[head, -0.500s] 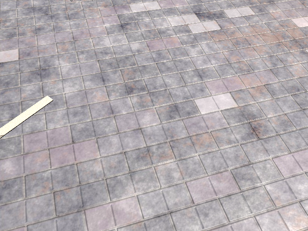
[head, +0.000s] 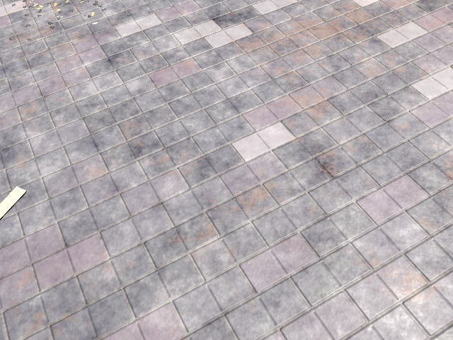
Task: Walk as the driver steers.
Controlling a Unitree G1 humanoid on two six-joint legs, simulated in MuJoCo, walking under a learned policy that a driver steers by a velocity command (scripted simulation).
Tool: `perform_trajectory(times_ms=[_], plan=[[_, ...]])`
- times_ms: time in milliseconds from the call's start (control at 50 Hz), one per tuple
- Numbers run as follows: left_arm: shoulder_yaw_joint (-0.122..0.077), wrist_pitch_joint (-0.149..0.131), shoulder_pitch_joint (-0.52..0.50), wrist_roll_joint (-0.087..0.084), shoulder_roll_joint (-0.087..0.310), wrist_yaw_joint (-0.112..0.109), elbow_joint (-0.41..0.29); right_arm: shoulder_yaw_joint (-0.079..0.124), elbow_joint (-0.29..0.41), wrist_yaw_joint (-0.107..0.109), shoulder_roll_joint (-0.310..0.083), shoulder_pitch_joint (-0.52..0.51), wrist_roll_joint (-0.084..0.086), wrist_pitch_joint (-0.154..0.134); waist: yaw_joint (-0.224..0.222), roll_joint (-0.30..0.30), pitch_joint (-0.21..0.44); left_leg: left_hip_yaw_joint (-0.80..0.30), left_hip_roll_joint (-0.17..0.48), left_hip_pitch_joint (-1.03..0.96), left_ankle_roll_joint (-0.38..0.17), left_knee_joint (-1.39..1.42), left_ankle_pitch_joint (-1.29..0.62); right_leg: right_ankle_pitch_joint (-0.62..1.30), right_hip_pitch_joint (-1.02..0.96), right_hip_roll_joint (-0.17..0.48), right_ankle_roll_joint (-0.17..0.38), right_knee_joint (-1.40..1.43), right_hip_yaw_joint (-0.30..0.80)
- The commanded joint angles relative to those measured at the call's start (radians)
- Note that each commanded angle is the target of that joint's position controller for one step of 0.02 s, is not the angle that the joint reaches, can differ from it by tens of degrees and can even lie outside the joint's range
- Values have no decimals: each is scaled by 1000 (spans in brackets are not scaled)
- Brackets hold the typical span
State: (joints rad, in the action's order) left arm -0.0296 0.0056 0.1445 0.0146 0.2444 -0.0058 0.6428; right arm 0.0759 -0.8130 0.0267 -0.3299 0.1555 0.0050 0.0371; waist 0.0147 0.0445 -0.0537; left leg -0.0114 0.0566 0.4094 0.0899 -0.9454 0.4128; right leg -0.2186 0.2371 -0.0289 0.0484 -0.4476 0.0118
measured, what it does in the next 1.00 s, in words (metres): steps on the spot: left foot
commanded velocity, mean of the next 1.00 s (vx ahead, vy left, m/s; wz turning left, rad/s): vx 0.00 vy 0.00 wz -0.03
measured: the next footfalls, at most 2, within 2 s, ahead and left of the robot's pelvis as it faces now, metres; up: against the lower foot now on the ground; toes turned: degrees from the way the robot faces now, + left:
left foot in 0.14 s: +0.03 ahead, +0.15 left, +0.00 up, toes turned +0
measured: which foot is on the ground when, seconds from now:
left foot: up 0.00-0.12, down 0.14-1.00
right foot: down 0.00-1.00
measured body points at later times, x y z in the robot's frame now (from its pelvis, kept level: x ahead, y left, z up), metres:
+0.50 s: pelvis +0.00 +0.02 +0.00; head +0.01 +0.02 +0.45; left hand +0.11 +0.28 -0.13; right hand +0.10 -0.25 -0.13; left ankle -0.01 +0.15 -0.74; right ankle +0.01 -0.09 -0.74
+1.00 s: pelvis +0.00 +0.02 +0.00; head +0.01 +0.03 +0.45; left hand +0.07 +0.28 -0.15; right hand +0.06 -0.24 -0.15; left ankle -0.01 +0.15 -0.74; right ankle +0.01 -0.09 -0.74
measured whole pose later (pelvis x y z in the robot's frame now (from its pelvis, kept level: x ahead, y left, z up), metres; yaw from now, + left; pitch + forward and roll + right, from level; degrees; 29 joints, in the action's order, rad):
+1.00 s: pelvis +0.00 +0.02 +0.00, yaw +0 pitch -2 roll +0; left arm -0.04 0.01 0.17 0.00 0.23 -0.04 1.05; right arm 0.01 -1.05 0.03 -0.24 0.20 -0.01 -0.01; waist 0.00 0.00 -0.05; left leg 0.00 0.01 0.15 0.01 -0.46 0.28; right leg -0.24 0.19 -0.01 0.00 -0.47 0.02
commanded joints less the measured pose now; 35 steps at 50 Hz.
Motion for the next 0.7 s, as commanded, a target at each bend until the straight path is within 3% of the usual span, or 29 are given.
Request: perform_trajectory(times_ms=[20,80,120,140,160,180,200,220,240,300,460,700], plan=[[-40,-12,-31,1,144,-6,-39,0,57,2,-43,-25,-2,-10,-22,-183,112,-13,12,-45,4,149,-14,327,-99,223,167,113,179],[-39,-7,-31,-1,148,-2,-8,-2,50,1,-54,-17,1,-13,-30,-185,98,-5,2,-109,-8,288,-17,224,-77,235,178,113,227],[-29,-7,-56,-12,127,0,11,-7,26,-3,-41,31,-6,-21,9,-160,87,11,-9,-215,-32,493,-183,139,-29,208,143,100,220],[-24,-12,-28,-13,115,1,30,-9,19,-6,-52,43,-20,-26,14,-125,89,-15,6,-292,-51,567,-325,88,7,183,100,98,209],[-20,-19,0,3,104,3,43,-5,22,-4,-95,52,-26,-30,-7,-65,99,-85,71,-349,-76,564,-478,30,39,138,51,65,176],[-27,-22,41,7,109,7,46,11,4,-5,-152,28,-11,-32,-65,57,89,-69,73,-284,-115,507,-393,-19,19,70,15,78,104],[-26,-20,-13,14,122,4,52,0,10,-11,-94,6,-6,-37,-24,46,80,-67,56,-209,-127,535,-267,-23,-45,48,-12,47,77],[-30,-16,-42,8,124,1,50,-10,5,-13,-63,-3,-14,-44,-20,41,68,-66,49,-178,-117,553,-222,-11,-63,47,-13,30,72],[-29,-10,-47,3,114,-6,55,-13,0,-12,-61,-13,-20,-50,-21,39,67,-60,40,-168,-103,558,-227,22,-74,54,-6,23,75],[-31,2,-25,1,109,-12,80,-21,-25,-9,-50,11,-16,-64,-14,15,60,-45,27,-187,-87,547,-255,80,-67,57,2,26,80],[-37,-1,4,-5,106,-17,167,-30,-74,3,-49,19,-13,-57,-7,-43,46,-35,11,-206,-93,545,-264,129,-69,56,-16,33,71],[-35,-2,20,-11,113,-29,286,-39,-148,4,-35,24,-11,-53,-10,-43,40,-19,-10,-212,-95,557,-281,159,-89,57,-22,38,60]])
Keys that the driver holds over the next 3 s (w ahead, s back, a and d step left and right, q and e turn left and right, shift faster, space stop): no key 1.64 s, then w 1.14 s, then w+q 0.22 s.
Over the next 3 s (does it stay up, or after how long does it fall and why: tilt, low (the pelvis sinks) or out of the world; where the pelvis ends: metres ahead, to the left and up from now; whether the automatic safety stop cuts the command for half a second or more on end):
stays up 0.63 0.00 -0.01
